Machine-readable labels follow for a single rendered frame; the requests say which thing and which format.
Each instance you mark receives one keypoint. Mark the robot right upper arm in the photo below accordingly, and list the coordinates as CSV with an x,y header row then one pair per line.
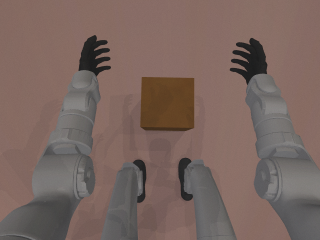
x,y
292,187

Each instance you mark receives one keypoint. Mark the robot left upper arm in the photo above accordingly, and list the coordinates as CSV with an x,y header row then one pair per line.
x,y
60,182

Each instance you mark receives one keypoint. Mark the robot right foot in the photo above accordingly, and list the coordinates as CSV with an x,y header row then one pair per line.
x,y
183,163

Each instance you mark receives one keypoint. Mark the robot left thigh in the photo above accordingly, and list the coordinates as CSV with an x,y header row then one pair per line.
x,y
121,222

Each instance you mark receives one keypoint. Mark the robot right hand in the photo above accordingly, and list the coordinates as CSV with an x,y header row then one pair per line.
x,y
256,59

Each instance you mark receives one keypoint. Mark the robot left hand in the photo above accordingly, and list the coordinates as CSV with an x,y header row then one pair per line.
x,y
87,61

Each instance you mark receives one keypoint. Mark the robot right forearm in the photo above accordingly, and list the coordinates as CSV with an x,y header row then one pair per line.
x,y
272,123

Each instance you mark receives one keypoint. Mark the carton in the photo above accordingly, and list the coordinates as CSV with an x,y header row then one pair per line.
x,y
167,103

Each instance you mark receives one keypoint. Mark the robot left forearm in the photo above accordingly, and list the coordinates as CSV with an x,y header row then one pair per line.
x,y
73,132

